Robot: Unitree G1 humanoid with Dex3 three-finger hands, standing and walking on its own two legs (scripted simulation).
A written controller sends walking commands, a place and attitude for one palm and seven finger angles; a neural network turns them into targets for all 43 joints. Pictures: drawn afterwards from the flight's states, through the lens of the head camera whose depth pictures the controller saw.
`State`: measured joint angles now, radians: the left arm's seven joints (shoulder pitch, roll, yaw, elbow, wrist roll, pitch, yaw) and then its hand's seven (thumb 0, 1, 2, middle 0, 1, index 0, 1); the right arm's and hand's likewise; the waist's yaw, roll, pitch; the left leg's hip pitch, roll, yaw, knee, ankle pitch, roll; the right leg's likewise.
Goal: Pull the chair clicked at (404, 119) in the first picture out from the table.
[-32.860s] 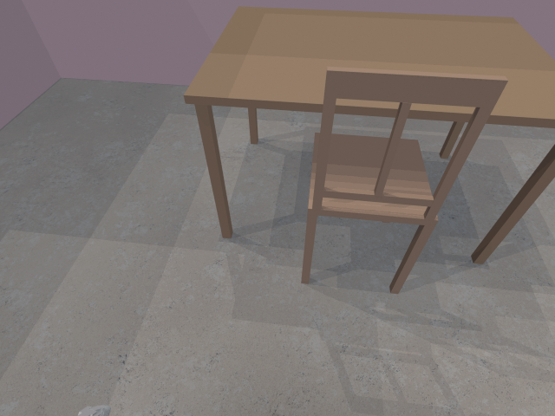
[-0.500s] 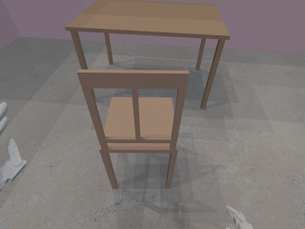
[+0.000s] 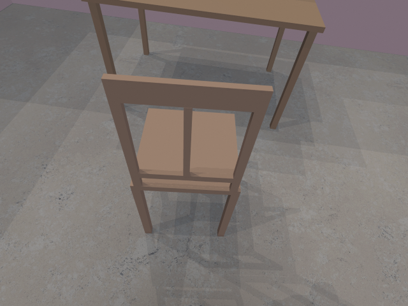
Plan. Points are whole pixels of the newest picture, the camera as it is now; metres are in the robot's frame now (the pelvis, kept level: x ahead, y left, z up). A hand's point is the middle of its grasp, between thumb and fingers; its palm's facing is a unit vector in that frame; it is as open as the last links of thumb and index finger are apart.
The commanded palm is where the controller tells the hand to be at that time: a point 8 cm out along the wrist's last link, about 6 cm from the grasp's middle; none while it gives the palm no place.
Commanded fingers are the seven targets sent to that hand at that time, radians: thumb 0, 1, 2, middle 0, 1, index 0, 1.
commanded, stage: let the arm hang, fingers relaxed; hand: left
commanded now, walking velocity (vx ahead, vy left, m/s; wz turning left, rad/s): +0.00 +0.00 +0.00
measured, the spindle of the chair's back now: (187, 145) +0.53 +0.07 -0.07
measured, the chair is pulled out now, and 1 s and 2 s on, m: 0.66 0.66 0.66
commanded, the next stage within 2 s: look to check the result in 0.72 s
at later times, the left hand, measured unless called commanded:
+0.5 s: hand out of the picture +0.01 +0.17 -0.17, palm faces +0.00 -0.98 -0.20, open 7.3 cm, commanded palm none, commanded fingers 0.00 0.90 0.90 -0.20 -0.30 -0.20 -0.30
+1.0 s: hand out of the picture +0.01 +0.16 -0.17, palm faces +0.01 -0.98 -0.19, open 7.3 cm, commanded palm none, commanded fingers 0.00 0.90 0.90 -0.20 -0.30 -0.20 -0.30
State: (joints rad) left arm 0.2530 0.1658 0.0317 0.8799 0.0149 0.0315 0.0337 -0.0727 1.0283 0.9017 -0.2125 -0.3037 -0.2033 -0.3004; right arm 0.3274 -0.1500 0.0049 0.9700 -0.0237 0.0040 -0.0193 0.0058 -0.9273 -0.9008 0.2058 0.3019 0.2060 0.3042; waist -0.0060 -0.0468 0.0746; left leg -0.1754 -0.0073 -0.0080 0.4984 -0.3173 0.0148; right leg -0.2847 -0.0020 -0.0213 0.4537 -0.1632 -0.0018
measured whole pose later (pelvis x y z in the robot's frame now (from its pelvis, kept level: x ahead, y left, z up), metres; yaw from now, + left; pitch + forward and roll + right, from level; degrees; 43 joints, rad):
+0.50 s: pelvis +0.01 +0.00 +0.00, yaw -1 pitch -1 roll +0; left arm 0.30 0.13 0.00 1.07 0.01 0.02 0.04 0.01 0.94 0.90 -0.20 -0.30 -0.20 -0.30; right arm 0.35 -0.10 0.01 1.07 -0.01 -0.02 -0.03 0.00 -0.91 -0.90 0.20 0.30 0.20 0.30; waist -0.01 0.02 0.05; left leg -0.10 -0.01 0.02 0.43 -0.31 0.01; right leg -0.25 0.00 0.00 0.44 -0.18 0.00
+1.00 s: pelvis +0.01 -0.01 +0.00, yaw -1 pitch -1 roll +0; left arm 0.30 0.12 0.01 1.08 0.01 0.01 0.04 0.01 0.93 0.90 -0.20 -0.30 -0.20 -0.30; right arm 0.37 -0.11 0.00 1.09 -0.01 -0.02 -0.04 0.00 -0.91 -0.90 0.20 0.30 0.20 0.30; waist -0.01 0.01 0.06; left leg -0.10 0.00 0.01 0.42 -0.31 0.01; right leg -0.25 0.01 0.00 0.44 -0.18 -0.01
